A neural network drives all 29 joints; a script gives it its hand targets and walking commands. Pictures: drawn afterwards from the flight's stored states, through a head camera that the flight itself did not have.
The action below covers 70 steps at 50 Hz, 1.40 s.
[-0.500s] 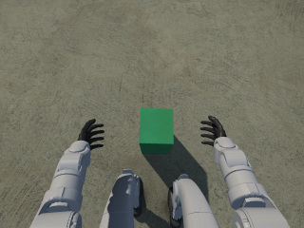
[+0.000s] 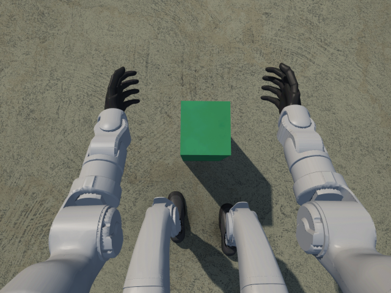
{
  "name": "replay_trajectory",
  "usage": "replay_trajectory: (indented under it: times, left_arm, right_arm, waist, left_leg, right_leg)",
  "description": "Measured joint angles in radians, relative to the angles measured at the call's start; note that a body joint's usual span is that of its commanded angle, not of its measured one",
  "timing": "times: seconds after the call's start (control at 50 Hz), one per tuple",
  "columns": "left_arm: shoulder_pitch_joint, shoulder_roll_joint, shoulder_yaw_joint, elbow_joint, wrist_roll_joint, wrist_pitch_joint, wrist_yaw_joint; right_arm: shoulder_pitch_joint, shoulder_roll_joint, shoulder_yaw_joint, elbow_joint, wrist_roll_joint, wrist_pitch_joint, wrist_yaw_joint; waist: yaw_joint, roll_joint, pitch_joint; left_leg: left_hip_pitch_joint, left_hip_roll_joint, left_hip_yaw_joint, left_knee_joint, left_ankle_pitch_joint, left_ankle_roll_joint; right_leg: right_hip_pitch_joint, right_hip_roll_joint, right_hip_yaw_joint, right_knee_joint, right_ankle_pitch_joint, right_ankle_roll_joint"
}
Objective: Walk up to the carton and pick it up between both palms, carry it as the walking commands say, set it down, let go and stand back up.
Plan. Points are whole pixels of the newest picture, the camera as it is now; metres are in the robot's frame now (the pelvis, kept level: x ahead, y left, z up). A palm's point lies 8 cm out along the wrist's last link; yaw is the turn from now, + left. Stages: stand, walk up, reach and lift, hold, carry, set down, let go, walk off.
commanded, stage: reach and lift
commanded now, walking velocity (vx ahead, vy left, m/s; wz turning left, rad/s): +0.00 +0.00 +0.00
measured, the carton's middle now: (202, 135) +0.46 -0.01 -0.50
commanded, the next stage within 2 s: none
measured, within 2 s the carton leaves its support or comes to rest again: neither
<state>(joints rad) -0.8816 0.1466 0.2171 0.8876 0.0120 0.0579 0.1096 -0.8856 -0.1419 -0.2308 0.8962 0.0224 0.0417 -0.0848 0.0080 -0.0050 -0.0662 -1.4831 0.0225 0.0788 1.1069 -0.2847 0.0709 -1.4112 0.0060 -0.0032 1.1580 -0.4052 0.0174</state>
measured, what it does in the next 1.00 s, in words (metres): lowers itself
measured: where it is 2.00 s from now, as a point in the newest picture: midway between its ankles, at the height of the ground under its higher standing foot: (202, 232)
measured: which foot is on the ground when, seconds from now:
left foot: down 0.00-1.00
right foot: down 0.00-1.00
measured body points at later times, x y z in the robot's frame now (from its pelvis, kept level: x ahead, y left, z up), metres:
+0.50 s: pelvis -0.01 -0.02 -0.08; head +0.29 +0.01 +0.26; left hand +0.46 +0.19 -0.22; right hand +0.47 -0.16 -0.21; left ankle +0.10 +0.08 -0.62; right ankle +0.05 -0.13 -0.62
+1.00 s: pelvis -0.04 -0.02 -0.21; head +0.29 +0.00 +0.10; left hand +0.45 +0.18 -0.37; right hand +0.46 -0.16 -0.36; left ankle +0.10 +0.08 -0.62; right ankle +0.05 -0.13 -0.62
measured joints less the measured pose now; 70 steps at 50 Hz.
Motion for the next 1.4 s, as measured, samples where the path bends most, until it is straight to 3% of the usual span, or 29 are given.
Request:
replay_trajectory:
  times: [0.28, 0.44, 0.72, 1.18, 1.4]
  left_arm:
    - [0.017, -0.017, 0.039, -0.028, 0.032, -0.039, -0.022]
    - [-0.033, 0.023, 0.016, 0.021, 0.002, -0.047, -0.020]
    - [-0.099, 0.089, -0.046, -0.003, -0.097, -0.030, -0.009]
    - [-0.344, 0.147, -0.161, 0.229, -0.225, -0.090, 0.032]
    - [-0.438, 0.213, -0.249, 0.299, -0.323, -0.110, 0.031]
  right_arm:
    - [0.033, 0.017, -0.025, -0.033, -0.017, -0.038, 0.010]
    - [-0.027, 0.011, -0.004, 0.005, 0.014, -0.040, -0.016]
    - [-0.077, -0.021, 0.073, -0.053, 0.096, -0.011, -0.074]
    - [-0.300, -0.072, 0.177, 0.135, 0.201, -0.052, -0.098]
    - [-0.343, -0.092, 0.215, 0.157, 0.230, -0.070, -0.097]
  waist:
    - [-0.005, 0.004, -0.061]
    - [-0.009, -0.004, -0.070]
    - [-0.002, -0.006, -0.005]
    - [0.007, -0.008, 0.247]
    - [0.013, 0.006, 0.325]
  left_leg:
    - [-0.136, -0.005, -0.008, 0.032, 0.000, -0.003]
    - [-0.312, -0.001, -0.023, 0.225, -0.056, -0.013]
    - [-0.583, 0.014, -0.047, 0.527, -0.115, -0.022]
    - [-0.782, 0.035, -0.048, 0.867, -0.132, -0.003]
    - [-0.817, 0.031, -0.040, 0.944, -0.137, 0.007]
  right_leg:
    - [-0.135, -0.005, -0.008, 0.041, -0.010, -0.005]
    - [-0.305, -0.007, -0.024, 0.242, -0.081, -0.019]
    - [-0.560, -0.004, -0.051, 0.548, -0.160, -0.037]
    - [-0.746, -0.005, -0.060, 0.900, -0.202, -0.039]
    - [-0.771, -0.014, -0.055, 0.985, -0.223, -0.034]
